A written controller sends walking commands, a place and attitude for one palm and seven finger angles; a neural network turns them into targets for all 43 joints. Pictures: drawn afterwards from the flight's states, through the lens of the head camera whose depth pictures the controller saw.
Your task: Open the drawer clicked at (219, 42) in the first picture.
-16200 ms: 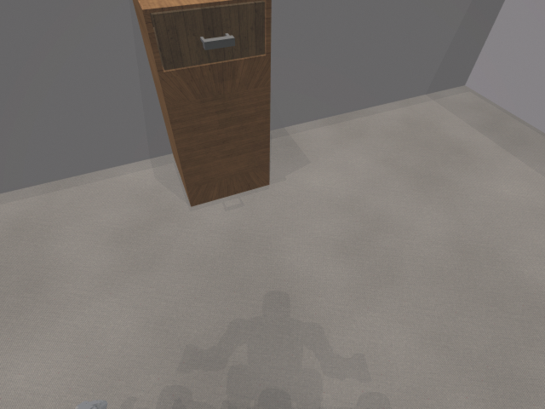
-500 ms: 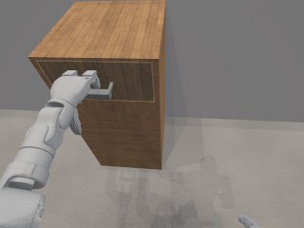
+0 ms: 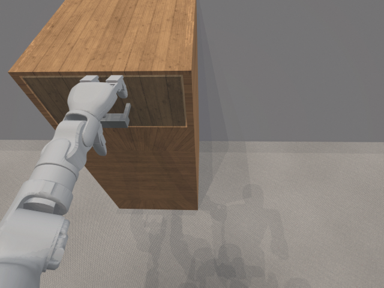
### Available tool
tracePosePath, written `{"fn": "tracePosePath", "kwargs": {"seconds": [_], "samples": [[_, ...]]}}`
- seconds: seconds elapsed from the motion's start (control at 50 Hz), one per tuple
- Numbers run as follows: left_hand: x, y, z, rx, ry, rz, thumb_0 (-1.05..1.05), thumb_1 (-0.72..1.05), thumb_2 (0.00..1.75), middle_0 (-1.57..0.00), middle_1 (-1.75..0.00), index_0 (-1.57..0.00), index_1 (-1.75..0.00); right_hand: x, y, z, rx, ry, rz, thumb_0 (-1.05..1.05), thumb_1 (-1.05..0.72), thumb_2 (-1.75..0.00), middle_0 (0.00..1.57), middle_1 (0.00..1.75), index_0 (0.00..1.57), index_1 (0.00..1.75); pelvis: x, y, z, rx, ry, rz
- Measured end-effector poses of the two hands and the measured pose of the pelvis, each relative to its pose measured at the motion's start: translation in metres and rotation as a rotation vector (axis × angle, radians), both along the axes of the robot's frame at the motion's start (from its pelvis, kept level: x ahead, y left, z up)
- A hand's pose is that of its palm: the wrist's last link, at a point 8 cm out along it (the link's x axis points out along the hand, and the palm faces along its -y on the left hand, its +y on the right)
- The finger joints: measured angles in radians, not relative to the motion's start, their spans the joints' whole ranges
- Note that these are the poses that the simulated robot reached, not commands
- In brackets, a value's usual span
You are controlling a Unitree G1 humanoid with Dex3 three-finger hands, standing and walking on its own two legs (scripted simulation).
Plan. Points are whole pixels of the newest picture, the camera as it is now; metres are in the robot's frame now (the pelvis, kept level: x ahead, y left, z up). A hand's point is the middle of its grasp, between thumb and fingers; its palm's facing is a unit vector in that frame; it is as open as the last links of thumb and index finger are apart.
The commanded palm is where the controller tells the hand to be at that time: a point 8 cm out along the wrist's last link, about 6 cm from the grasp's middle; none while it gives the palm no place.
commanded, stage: move the hooked fingers above the handle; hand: left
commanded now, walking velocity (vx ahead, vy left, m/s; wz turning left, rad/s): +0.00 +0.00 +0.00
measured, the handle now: (109, 113) +0.52 +0.24 +0.03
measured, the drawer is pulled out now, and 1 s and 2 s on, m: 0.00 0.00 0.00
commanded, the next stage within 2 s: lower the fingers behind the handle in 0.86 s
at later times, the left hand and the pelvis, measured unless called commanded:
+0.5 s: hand (102, 117) +0.45 +0.22 +0.09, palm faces -0.02 +0.00 -1.00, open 13.8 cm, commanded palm +0.44 +0.23 +0.15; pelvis +0.00 -0.01 +0.00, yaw +1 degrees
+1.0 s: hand (102, 116) +0.45 +0.22 +0.09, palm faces -0.01 -0.01 -1.00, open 13.8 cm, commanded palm +0.44 +0.23 +0.15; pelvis +0.00 -0.01 +0.00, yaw +0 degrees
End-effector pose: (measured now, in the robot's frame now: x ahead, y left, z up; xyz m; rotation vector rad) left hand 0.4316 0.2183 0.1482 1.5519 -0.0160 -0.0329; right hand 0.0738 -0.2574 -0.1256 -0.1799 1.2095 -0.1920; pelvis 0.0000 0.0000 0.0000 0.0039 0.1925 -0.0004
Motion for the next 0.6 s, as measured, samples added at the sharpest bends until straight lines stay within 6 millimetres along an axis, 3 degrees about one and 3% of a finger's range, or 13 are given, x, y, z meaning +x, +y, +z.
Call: {"fn": "tracePosePath", "kwargs": {"seconds": [0.22, 0.42, 0.6], "samples": [[0.010, -0.006, -0.002, -0.004, -0.001, 0.021, 0.00, -0.49, 0.30, -0.32, -1.20, -0.32, -1.20, -0.010, -0.004, -0.003, 0.009, 0.031, -0.030, 0.00, -0.91, -0.90, 0.20, 0.30, 0.20, 0.30, 0.005, -0.003, 0.000, 0.000, 0.013, -0.013], [-0.001, 0.004, -0.004, 0.020, 0.025, 0.047, 0.00, -0.49, 0.30, -0.32, -1.20, -0.32, -1.20, 0.007, -0.012, 0.001, -0.008, -0.012, -0.004, 0.00, -0.91, -0.90, 0.20, 0.30, 0.20, 0.30, 0.002, -0.009, 0.001, 0.002, -0.001, 0.000], [0.004, -0.004, 0.001, 0.016, 0.007, 0.033, 0.00, -0.49, 0.30, -0.32, -1.20, -0.32, -1.20, 0.020, -0.016, 0.004, -0.025, -0.049, 0.016, 0.00, -0.91, -0.90, 0.20, 0.30, 0.20, 0.30, 0.000, -0.012, 0.000, 0.004, 0.000, 0.011]]}}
